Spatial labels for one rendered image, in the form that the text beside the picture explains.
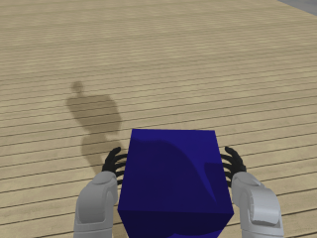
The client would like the robot left forearm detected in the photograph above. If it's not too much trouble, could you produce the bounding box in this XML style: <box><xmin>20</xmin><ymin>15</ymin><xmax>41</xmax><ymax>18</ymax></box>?
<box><xmin>73</xmin><ymin>171</ymin><xmax>119</xmax><ymax>238</ymax></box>

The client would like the robot right forearm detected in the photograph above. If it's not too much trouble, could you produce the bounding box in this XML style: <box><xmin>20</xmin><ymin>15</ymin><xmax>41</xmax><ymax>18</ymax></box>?
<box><xmin>231</xmin><ymin>172</ymin><xmax>284</xmax><ymax>238</ymax></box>

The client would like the carton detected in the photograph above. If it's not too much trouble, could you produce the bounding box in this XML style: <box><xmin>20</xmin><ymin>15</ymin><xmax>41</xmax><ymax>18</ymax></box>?
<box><xmin>117</xmin><ymin>129</ymin><xmax>235</xmax><ymax>238</ymax></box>

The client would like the robot right hand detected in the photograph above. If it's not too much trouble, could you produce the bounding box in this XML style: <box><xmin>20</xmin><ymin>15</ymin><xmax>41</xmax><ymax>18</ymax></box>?
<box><xmin>220</xmin><ymin>147</ymin><xmax>247</xmax><ymax>188</ymax></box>

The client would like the robot left hand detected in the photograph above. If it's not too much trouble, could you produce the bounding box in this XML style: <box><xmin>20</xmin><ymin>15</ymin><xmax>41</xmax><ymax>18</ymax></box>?
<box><xmin>101</xmin><ymin>147</ymin><xmax>128</xmax><ymax>185</ymax></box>

